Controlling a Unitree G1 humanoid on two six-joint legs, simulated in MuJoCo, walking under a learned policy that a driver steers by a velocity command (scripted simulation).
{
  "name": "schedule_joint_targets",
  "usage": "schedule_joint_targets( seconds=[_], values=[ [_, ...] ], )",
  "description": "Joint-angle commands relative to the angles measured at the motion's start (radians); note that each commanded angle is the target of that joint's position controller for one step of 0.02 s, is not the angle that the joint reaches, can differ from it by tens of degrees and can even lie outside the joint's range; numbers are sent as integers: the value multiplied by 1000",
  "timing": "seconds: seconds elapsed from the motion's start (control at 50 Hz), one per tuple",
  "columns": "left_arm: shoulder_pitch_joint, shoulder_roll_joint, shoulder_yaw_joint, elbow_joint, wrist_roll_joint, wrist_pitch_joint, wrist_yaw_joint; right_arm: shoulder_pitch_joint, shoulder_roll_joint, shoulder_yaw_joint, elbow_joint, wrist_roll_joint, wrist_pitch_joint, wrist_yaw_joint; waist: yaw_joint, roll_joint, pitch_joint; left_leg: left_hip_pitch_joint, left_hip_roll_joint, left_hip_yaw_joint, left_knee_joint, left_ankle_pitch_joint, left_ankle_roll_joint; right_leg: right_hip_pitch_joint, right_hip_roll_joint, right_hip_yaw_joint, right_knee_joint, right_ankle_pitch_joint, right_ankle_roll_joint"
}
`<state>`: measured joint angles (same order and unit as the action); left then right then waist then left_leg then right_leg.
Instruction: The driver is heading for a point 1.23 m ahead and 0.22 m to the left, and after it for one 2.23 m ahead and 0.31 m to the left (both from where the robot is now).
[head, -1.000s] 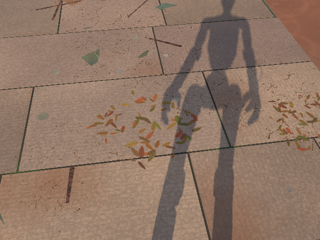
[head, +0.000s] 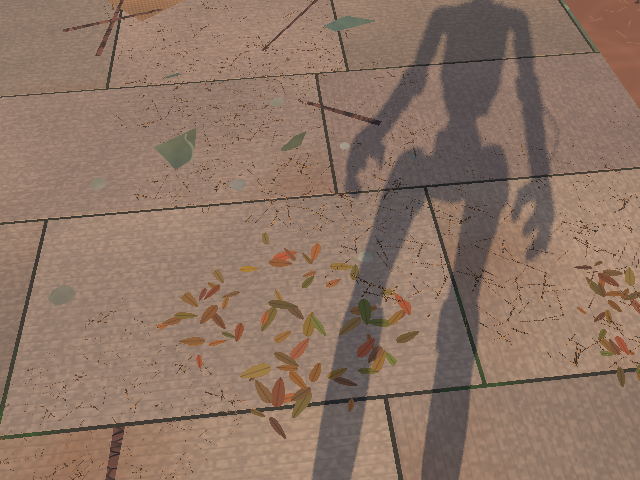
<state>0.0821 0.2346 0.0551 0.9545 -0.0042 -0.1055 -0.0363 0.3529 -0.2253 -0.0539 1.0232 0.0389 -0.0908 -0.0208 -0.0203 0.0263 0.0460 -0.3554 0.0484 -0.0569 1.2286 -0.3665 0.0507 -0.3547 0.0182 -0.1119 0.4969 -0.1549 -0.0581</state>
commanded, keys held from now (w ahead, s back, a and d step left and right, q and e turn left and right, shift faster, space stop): w+q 0.46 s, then w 0.16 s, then w+e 0.38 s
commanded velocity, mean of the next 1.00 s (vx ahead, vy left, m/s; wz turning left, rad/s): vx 0.50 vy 0.00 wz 0.22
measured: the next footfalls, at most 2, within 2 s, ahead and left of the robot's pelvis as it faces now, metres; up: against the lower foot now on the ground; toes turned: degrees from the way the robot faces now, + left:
left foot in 0.44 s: +0.39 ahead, +0.18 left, +0.00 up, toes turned +18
right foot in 1.00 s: +0.77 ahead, +0.07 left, +0.00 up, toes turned +10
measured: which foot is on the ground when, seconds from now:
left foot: up 0.00-0.42, down 0.44-1.00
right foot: down 0.00-0.46, up 0.48-0.98, down 1.00-1.00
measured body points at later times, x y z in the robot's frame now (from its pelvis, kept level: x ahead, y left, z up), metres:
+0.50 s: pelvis +0.28 +0.07 -0.02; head +0.32 +0.09 +0.43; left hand +0.23 +0.34 -0.16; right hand +0.52 -0.13 -0.12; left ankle +0.36 +0.16 -0.73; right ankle +0.11 -0.10 -0.65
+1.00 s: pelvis +0.58 +0.12 -0.02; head +0.62 +0.12 +0.43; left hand +0.70 +0.40 -0.12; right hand +0.67 -0.16 -0.15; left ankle +0.36 +0.16 -0.72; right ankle +0.73 +0.06 -0.73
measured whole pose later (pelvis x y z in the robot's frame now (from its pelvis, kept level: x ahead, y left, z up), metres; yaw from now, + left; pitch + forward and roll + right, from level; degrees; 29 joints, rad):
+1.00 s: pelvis +0.58 +0.12 -0.02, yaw +11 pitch +3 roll +1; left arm 0.08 0.25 0.05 0.84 -0.02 -0.08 -0.06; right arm 0.32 -0.27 -0.08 0.91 0.00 -0.05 -0.03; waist -0.03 -0.02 0.02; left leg 0.09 -0.02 0.13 0.43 -0.49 0.02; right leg -0.53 0.01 -0.06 0.55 -0.06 -0.11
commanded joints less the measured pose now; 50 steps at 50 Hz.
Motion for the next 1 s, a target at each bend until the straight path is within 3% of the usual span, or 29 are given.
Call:
schedule_joint_targets(
  seconds=[0.02, 0.04, 0.08, 0.16, 0.24, 0.32, 0.34, 0.38, 0.4, 0.42, 0.44, 0.46, 0.48, 0.5, 0.52, 0.54, 0.56, 0.58, 0.66, 0.78, 0.86, 0.9, 0.94, 0.96, 0.98, 1.0],
  values=[
    [35, 53, 9, -2, 19, -22, -1, 66, -48, -30, -44, 3, 15, -9, 2, -112, -66, -174, 109, -60, 21, 102, 31, 153, -279, 281, -351, -54, -112],
    [46, 56, 10, 9, 16, -24, 4, 62, -35, -32, -49, 5, 29, -9, -6, -111, -46, -177, 115, -57, -2, 101, 33, 126, -273, 237, -372, -36, -115],
    [61, 87, 16, 23, 18, -26, 17, -3, -46, -39, -82, -1, 45, -12, -11, -99, -4, -250, 119, -62, -48, 160, 23, 110, -275, 175, -406, -4, -125],
    [118, 120, 22, 34, 27, -19, 45, -123, -61, -45, -131, -13, 39, 6, 7, -62, 23, -384, 104, -77, -224, 353, -5, 189, -275, 78, -414, 94, -122],
    [181, 147, 23, 33, 18, -8, 61, -273, -42, -28, -188, -19, 31, 37, 57, -37, 50, -376, 88, 24, -432, 461, -8, 260, -266, -28, -414, 165, -99],
    [272, 171, 32, 47, 4, 22, 63, -396, -28, -12, -262, -16, 31, 68, 100, -32, 80, -432, 66, 90, -550, 378, 14, 438, -307, -80, -337, 280, -92],
    [273, 180, 36, 44, 0, 30, 62, -406, -34, -12, -279, -14, 32, 76, 94, -43, 76, -416, 52, 112, -569, 331, 24, 466, -316, -94, -303, 357, -86],
    [246, 209, 45, 24, -5, 43, 67, -373, -69, -26, -300, -12, 35, 88, 50, -92, 23, -291, -12, 174, -582, 228, 58, 492, -321, -126, -183, 705, -66],
    [231, 225, 49, 14, -7, 51, 71, -304, -99, -41, -296, -9, 37, 90, 4, -120, -27, -188, -54, 200, -576, 178, 80, 492, -320, -138, -68, 875, -54],
    [211, 235, 52, 4, -9, 59, 73, -176, -146, -66, -272, -5, 38, 88, -70, -129, -98, -14, -98, 210, -612, 181, 112, 454, -304, -149, 109, 946, -36],
    [200, 228, 47, -10, -9, 57, 74, -6, -219, -105, -230, -4, 42, 71, -156, -93, -185, 273, -105, 145, -684, 236, 157, 291, -264, -157, 363, 796, 7],
    [268, 101, 12, -55, 24, 37, 61, 66, -335, -132, -212, -6, 48, 49, -93, 153, -279, 640, 153, -307, -692, 198, 289, -132, -129, -137, 742, 15, 66],
    [258, 77, -7, -89, -2, -16, 42, 73, -321, -114, -239, -20, 35, 51, -65, 164, -436, 798, 317, -793, -895, 77, 420, -353, 21, 109, 946, -441, 74],
    [125, 155, 17, -111, -49, -46, 30, 75, -232, -87, -225, -36, 26, 54, -112, 64, -349, 758, 288, -664, -946, 137, 340, -454, -40, 193, 958, -364, 43],
    [104, 149, 15, -113, -58, -57, 29, 13, -188, -75, -226, -31, 18, 52, -78, 35, -233, 612, 255, -493, -937, 234, 296, -460, -91, 181, 883, -270, 21],
    [106, 147, 19, -93, -37, -54, 38, -79, -148, -62, -246, -28, 13, 53, -29, -35, -163, 446, 210, -360, -942, 342, 259, -393, -139, 174, 800, -206, 23],
    [125, 155, 30, -80, -22, -39, 42, -136, -113, -49, -260, -35, 9, 51, 7, -22, -128, 324, 174, -271, -961, 418, 238, -314, -170, 175, 734, -167, 29],
    [148, 150, 33, -74, -18, -21, 40, -152, -103, -44, -263, -42, 5, 49, 32, -7, -121, 255, 153, -233, -986, 443, 228, -252, -185, 178, 702, -143, 35],
    [107, 108, 27, -86, 0, 18, 44, -101, -151, -52, -232, -37, -10, 30, 37, 8, -66, 191, 131, -109, -1050, 573, 222, -293, -189, 148, 535, -11, 79],
    [-56, 82, 11, -124, -15, 11, 24, -47, -159, -45, -193, -46, -14, 13, -34, 35, -4, 236, 105, 36, -1105, 443, 141, -296, -139, 112, 176, 329, 53],
    [-129, 86, 4, -160, -23, 7, 1, -10, -164, -48, -155, -44, -7, 9, -60, 27, 41, 394, 167, 77, -1083, 479, 130, -362, -103, 121, 81, 287, 14],
    [-138, 91, 4, -181, -21, 3, -19, -15, -171, -51, -149, -40, 7, 3, -48, 32, 37, 476, 199, 95, -1027, 603, 114, -378, -86, 107, 62, 204, -12],
    [-79, 119, 16, -182, -18, 5, -30, -50, -197, -56, -163, -40, 20, -8, -2, 66, -23, 511, 200, 129, -908, 936, 88, -271, -32, 51, 70, 98, -45],
    [-5, 149, 31, -171, -16, 10, -29, -63, -212, -59, -170, -40, 29, -14, 38, 85, -77, 515, 191, 145, -794, 1104, 73, -169, 7, 21, 82, 46, -64],
    [140, 189, 55, -138, -15, 15, -25, -85, -217, -56, -179, -39, 39, -19, 117, 67, -153, 459, 157, 180, -594, 1153, 44, 27, 50, 3, 43, 72, -91],
    [295, 260, 81, -118, -10, 23, -10, -74, -207, -46, -201, -47, 36, -24, 176, -31, -256, 235, 118, 192, -295, 901, 6, 325, -66, 204, 36, 85, -151]
  ],
)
